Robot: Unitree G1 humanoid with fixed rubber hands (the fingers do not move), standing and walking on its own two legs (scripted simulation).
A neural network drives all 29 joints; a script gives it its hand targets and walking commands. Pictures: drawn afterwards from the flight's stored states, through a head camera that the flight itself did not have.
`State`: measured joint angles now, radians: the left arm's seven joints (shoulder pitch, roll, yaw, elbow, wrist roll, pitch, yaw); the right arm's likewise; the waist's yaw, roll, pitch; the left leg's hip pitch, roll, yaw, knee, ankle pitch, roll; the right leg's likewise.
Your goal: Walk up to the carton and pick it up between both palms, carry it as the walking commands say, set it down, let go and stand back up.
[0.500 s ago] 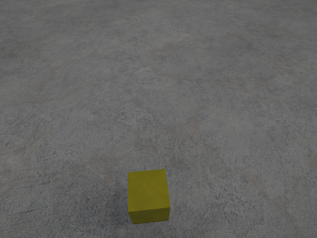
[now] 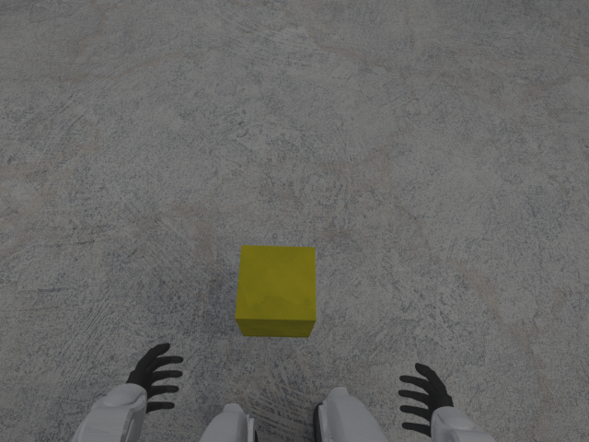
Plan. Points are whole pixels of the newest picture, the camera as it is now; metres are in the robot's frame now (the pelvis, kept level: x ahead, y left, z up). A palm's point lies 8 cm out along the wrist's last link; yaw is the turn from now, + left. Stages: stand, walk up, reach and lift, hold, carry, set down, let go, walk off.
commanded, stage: reach and lift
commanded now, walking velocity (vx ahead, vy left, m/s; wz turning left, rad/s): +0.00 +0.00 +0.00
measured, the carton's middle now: (277, 294) +0.47 +0.00 -0.60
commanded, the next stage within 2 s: none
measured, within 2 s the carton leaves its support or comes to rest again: neither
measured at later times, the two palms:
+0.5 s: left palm (164, 313) +0.32 +0.18 -0.13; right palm (418, 339) +0.26 -0.22 -0.14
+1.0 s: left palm (182, 239) +0.47 +0.18 -0.17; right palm (397, 262) +0.40 -0.22 -0.18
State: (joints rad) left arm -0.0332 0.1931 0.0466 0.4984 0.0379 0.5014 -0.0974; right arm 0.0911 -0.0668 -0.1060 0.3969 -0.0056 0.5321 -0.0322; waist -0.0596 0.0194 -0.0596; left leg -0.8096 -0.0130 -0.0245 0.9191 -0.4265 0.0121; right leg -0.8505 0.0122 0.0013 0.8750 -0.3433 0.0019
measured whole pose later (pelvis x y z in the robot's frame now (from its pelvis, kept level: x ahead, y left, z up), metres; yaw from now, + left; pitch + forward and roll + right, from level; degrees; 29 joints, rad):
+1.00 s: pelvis -0.06 -0.01 -0.06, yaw +1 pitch +40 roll +1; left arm -1.18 0.41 0.22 0.99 -0.01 0.20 -0.08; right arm -1.01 -0.13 -0.30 0.72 0.06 0.25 -0.19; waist -0.10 0.00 0.07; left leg -1.43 -0.03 -0.03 1.08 -0.34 -0.02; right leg -1.48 0.01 0.01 1.04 -0.26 -0.01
